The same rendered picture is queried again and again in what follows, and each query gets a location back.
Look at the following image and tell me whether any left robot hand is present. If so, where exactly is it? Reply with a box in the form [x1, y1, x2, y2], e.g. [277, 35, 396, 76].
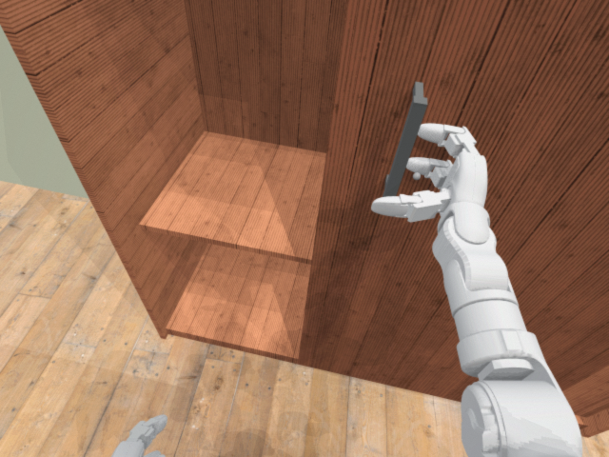
[111, 414, 167, 457]

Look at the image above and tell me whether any handle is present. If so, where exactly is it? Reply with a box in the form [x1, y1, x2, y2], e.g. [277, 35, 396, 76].
[383, 82, 427, 197]

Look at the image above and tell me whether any wardrobe door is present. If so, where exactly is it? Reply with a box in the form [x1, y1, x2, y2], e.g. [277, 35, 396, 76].
[298, 0, 609, 402]
[563, 366, 609, 418]

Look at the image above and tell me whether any robot right upper arm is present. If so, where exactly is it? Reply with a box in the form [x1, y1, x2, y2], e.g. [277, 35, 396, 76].
[461, 380, 581, 457]

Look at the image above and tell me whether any right robot forearm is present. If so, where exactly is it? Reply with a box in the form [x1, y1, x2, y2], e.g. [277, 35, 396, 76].
[432, 202, 582, 457]

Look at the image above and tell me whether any right robot hand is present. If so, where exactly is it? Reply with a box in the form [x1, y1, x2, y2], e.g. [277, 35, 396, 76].
[371, 124, 487, 223]

